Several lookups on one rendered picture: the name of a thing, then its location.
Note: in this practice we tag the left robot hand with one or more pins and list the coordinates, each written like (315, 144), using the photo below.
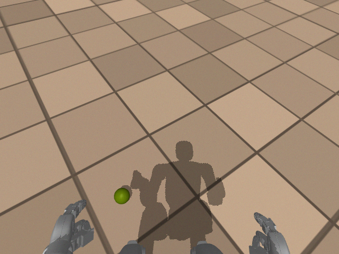
(79, 233)

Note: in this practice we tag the ball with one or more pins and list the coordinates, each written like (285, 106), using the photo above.
(121, 196)

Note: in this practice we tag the right robot hand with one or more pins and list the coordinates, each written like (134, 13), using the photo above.
(274, 242)

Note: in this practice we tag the left robot arm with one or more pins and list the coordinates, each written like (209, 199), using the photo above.
(59, 247)

